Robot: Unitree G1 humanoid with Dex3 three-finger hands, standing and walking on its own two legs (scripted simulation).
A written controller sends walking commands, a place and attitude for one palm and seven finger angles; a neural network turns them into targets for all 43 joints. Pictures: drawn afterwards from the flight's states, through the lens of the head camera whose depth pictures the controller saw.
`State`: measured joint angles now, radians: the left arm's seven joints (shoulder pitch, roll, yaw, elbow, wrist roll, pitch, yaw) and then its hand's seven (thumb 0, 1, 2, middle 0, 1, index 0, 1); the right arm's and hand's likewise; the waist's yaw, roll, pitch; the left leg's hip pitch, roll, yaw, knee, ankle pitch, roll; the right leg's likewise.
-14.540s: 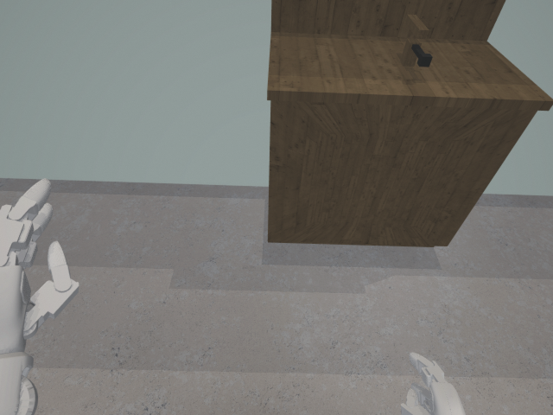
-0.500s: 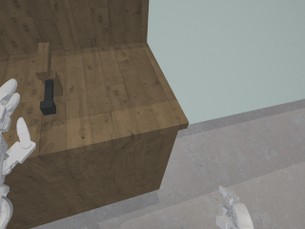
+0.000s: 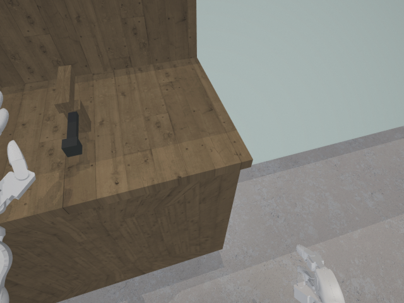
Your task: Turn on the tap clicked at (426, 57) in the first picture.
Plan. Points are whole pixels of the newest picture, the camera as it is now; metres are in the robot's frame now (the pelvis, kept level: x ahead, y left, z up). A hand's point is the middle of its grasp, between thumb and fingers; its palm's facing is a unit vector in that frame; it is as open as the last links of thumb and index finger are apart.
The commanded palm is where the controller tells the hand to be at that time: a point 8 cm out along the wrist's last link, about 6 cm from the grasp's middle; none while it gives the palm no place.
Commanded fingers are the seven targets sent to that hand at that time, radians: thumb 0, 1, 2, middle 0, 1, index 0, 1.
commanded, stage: come to a stop and stand still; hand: left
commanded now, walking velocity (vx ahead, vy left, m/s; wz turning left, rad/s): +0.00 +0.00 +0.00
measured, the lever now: (72, 146) +0.36 +0.30 +0.10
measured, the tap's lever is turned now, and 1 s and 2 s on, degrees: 0 0 0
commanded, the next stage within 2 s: look again from close up in 0.42 s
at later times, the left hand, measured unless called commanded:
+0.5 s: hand (29, 198) +0.22 +0.27 +0.16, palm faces +0.39 -0.86 -0.33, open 7.4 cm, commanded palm +0.16 +0.30 +0.18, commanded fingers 0.00 0.90 0.90 -0.20 -0.30 -0.20 -0.30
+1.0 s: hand out of the picture +0.23 +0.31 +0.20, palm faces +0.47 -0.83 -0.29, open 7.4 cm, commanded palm +0.15 +0.31 +0.18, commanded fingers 0.00 0.90 0.90 -0.20 -0.30 -0.20 -0.30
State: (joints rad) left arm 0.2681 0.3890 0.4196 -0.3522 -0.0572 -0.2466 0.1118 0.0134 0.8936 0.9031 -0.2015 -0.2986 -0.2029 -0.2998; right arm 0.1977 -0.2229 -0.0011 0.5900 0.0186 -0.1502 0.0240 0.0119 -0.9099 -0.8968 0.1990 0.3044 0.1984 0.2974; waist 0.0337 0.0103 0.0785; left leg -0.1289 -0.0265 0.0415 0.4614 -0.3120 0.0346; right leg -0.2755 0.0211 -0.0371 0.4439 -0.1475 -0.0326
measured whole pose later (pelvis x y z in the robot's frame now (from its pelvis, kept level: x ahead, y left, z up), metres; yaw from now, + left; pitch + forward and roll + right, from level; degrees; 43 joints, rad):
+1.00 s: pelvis -0.01 +0.02 +0.00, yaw +3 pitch -2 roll +0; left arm 0.08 0.44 0.41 -0.26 -0.14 -0.06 0.01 0.01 0.89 0.90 -0.21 -0.30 -0.21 -0.30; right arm 0.22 -0.23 0.05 0.64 -0.01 -0.10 0.02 0.01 -0.91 -0.90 0.20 0.30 0.20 0.30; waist 0.07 0.00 0.02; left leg -0.17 -0.08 0.01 0.50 -0.31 0.05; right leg -0.28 0.00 0.00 0.51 -0.20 -0.01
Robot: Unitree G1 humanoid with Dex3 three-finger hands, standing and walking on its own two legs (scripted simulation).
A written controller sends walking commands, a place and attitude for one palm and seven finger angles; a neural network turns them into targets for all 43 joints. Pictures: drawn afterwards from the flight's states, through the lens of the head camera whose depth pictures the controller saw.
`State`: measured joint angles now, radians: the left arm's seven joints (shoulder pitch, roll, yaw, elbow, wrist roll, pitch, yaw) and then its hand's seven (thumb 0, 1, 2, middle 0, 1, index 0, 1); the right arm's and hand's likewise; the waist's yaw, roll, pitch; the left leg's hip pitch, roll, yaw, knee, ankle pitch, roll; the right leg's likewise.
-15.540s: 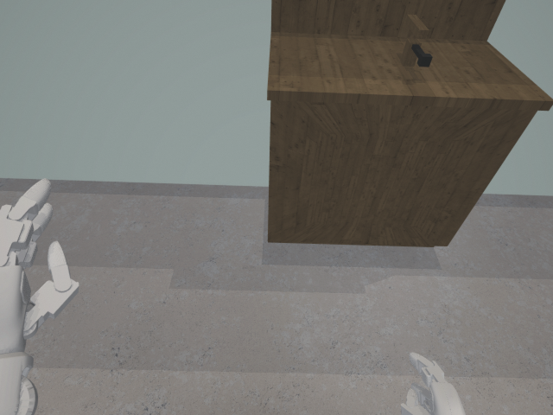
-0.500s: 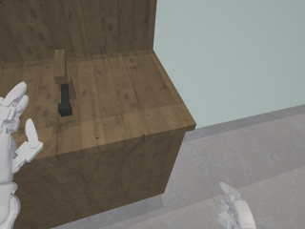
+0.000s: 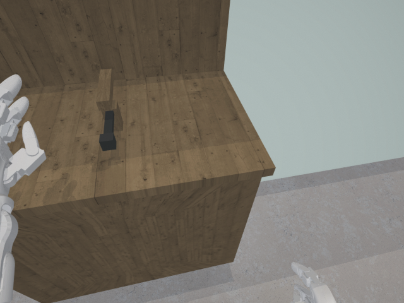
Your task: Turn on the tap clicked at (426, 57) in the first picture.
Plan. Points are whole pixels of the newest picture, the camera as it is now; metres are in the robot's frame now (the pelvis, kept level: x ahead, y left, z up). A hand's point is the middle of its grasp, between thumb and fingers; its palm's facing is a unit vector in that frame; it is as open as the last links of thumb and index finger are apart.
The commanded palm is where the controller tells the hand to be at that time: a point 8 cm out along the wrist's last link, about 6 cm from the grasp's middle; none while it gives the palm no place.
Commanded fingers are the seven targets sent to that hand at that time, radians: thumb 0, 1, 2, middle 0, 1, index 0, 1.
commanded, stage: turn the palm inward beside the body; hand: left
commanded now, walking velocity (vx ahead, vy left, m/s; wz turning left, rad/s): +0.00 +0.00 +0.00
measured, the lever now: (108, 141) +0.39 +0.26 +0.10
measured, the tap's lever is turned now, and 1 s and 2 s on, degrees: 0 0 0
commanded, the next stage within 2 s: none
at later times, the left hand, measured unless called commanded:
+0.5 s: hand (88, 191) +0.23 +0.21 +0.16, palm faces +0.46 -0.83 -0.31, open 7.4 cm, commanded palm +0.16 +0.25 +0.17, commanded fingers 0.00 0.90 0.90 -0.20 -0.30 -0.20 -0.30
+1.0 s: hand (83, 203) +0.21 +0.21 +0.15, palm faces +0.47 -0.85 -0.23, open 7.4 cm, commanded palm +0.15 +0.25 +0.17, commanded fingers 0.00 0.90 0.90 -0.20 -0.30 -0.20 -0.30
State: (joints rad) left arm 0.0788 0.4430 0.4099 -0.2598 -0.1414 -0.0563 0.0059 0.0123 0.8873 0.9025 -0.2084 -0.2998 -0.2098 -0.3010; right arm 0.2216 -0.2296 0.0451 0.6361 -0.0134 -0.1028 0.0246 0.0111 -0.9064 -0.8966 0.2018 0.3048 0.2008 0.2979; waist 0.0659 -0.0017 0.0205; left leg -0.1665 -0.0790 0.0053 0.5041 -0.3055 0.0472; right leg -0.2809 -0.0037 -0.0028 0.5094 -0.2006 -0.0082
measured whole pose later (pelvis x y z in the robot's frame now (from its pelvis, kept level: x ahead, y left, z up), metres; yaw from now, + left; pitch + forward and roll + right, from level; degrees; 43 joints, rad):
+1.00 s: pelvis +0.02 -0.04 -0.01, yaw +2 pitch +1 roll +0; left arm 0.42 0.29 0.28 -0.49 -0.18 0.07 0.13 0.01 0.89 0.90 -0.20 -0.30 -0.20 -0.30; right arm 0.19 -0.23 0.03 0.64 0.03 -0.17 -0.06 0.01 -0.91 -0.90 0.20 0.30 0.20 0.30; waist 0.08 0.05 -0.07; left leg -0.27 -0.05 -0.05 0.66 -0.41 0.02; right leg -0.37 0.02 -0.07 0.66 -0.31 -0.05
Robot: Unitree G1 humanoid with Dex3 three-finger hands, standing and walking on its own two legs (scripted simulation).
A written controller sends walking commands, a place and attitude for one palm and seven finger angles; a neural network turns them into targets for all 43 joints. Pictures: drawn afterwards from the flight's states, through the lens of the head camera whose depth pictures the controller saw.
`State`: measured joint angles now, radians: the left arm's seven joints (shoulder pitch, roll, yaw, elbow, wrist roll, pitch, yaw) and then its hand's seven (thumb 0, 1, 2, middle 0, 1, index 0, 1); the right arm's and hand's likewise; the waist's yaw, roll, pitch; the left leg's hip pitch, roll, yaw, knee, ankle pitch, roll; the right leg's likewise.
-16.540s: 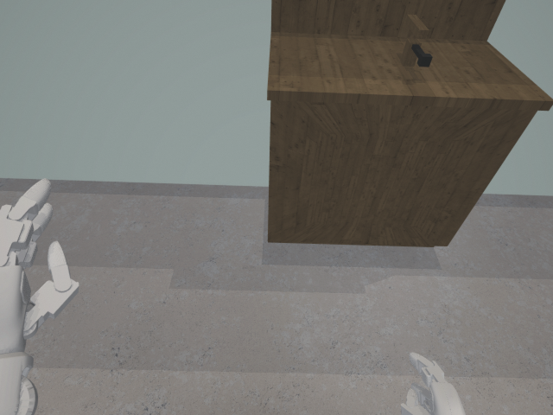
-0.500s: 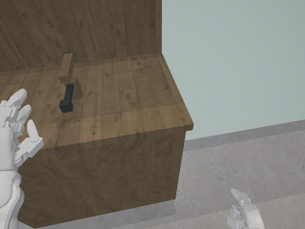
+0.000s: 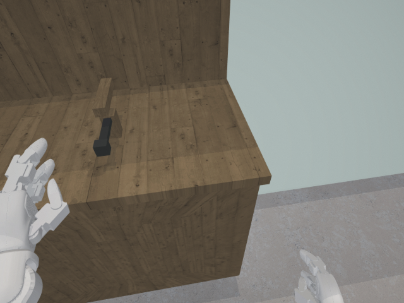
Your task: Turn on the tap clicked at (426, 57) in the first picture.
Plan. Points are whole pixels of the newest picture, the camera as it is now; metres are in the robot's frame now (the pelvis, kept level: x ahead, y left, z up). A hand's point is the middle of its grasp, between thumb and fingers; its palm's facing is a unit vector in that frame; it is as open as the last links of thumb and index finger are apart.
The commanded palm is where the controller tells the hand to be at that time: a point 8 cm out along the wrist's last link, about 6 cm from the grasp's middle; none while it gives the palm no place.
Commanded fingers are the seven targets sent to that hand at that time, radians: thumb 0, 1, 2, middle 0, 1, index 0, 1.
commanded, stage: turn the palm inward beside the body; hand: left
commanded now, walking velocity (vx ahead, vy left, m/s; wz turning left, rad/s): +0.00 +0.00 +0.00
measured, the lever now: (102, 147) +0.38 +0.28 +0.11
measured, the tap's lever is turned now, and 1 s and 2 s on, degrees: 0 0 0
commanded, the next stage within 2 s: reach beside the lever's end, fingers flat in 1.06 s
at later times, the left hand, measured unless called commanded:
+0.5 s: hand (61, 227) +0.17 +0.23 +0.16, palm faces +0.45 -0.88 -0.16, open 7.4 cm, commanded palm +0.12 +0.27 +0.18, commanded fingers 0.00 0.90 0.90 -0.20 -0.30 -0.20 -0.30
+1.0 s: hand (73, 228) +0.17 +0.21 +0.16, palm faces +0.47 -0.87 -0.15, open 7.4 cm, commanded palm +0.12 +0.25 +0.18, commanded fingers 0.00 0.90 0.90 -0.20 -0.30 -0.20 -0.30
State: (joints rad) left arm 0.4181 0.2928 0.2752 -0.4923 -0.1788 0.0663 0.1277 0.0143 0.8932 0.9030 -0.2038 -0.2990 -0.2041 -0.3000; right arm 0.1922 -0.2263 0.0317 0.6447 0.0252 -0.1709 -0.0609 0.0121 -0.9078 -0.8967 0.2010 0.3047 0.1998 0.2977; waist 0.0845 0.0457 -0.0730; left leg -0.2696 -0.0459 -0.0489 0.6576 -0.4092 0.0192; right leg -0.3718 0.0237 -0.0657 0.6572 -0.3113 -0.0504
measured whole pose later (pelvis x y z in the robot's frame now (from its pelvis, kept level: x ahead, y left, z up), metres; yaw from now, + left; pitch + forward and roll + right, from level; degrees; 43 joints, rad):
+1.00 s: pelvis -0.01 -0.02 +0.00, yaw +1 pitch +0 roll +0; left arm 0.49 0.24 0.25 -0.59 -0.25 0.23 0.17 0.02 0.90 0.90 -0.20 -0.30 -0.20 -0.30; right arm 0.18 -0.25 0.03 0.67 0.04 -0.21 -0.07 0.01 -0.91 -0.90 0.20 0.30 0.20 0.30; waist 0.09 0.07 -0.08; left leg -0.25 -0.03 -0.08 0.64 -0.39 -0.01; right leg -0.34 0.04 -0.09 0.63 -0.29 -0.08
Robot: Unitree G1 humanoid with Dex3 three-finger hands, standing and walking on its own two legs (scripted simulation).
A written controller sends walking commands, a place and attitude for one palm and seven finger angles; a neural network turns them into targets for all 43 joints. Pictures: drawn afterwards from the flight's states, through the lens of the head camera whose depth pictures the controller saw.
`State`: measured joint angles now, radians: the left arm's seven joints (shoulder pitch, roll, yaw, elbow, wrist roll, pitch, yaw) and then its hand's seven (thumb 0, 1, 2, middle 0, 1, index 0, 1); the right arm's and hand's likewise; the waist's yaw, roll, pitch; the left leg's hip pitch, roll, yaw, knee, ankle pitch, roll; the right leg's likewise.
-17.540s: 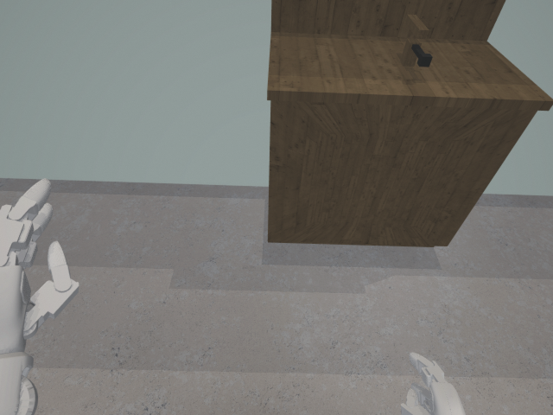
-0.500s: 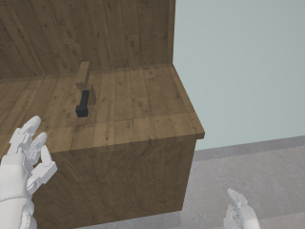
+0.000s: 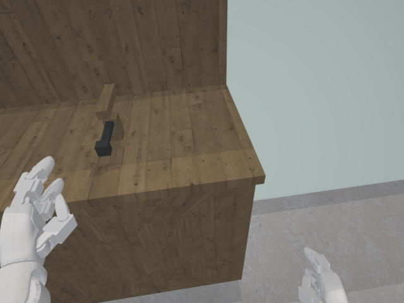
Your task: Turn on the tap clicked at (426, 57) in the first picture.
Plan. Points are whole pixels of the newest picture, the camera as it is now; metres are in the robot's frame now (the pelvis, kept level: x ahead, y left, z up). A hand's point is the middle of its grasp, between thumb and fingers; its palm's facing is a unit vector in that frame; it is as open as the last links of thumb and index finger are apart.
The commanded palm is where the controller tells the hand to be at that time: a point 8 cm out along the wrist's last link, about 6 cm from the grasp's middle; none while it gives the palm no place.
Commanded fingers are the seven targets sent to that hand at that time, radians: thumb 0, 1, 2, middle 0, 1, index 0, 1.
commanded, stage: turn the palm inward beside the body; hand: left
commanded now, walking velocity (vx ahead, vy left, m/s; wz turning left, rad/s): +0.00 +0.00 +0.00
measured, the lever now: (103, 148) +0.40 +0.29 +0.11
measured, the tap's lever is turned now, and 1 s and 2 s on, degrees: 0 0 0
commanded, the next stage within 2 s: reach beside the lever's end, fingers flat in 0.06 s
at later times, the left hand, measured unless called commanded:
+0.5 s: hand (79, 210) +0.21 +0.23 +0.16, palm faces +0.44 -0.89 -0.13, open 7.4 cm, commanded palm +0.16 +0.27 +0.16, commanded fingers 0.00 0.90 0.90 -0.20 -0.30 -0.20 -0.30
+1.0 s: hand (81, 186) +0.26 +0.26 +0.14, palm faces +0.48 -0.87 -0.12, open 7.5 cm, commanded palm +0.22 +0.31 +0.14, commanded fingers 0.00 0.90 0.90 -0.18 -0.24 -0.18 -0.24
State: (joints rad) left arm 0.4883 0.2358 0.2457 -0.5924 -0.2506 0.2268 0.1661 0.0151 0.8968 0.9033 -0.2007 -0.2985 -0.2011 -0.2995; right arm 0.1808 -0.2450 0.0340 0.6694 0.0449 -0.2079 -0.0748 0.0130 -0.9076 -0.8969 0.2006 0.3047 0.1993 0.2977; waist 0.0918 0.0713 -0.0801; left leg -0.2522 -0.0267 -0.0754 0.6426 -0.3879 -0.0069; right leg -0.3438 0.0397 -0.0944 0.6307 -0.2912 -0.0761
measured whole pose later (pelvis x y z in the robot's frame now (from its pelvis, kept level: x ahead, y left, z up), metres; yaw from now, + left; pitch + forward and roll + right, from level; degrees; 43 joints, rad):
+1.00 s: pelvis +0.00 +0.01 +0.00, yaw -1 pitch +1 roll +0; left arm 0.17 0.25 0.30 -0.23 -0.22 0.19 0.18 0.02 0.90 0.90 -0.19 -0.26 -0.19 -0.27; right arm 0.17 -0.24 0.03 0.70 0.04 -0.17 -0.10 0.01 -0.91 -0.90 0.20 0.30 0.20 0.30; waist 0.06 0.05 -0.05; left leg -0.25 -0.03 -0.05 0.60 -0.37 0.00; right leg -0.35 0.04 -0.07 0.59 -0.27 -0.07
